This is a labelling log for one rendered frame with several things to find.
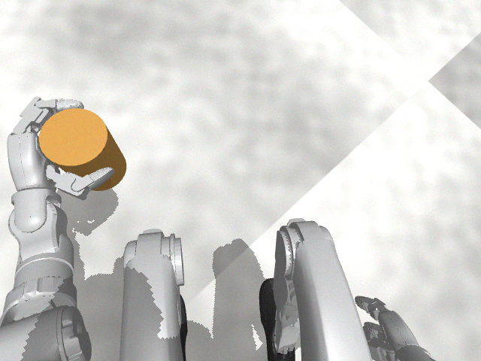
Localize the left robot arm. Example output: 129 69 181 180
0 187 92 361

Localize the can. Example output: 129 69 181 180
39 108 126 191

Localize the right robot arm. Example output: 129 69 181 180
395 345 436 361

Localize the right robot foot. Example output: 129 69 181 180
259 278 295 361

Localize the right robot hand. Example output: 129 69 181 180
355 296 419 361

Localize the left robot hand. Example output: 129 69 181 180
8 96 115 200

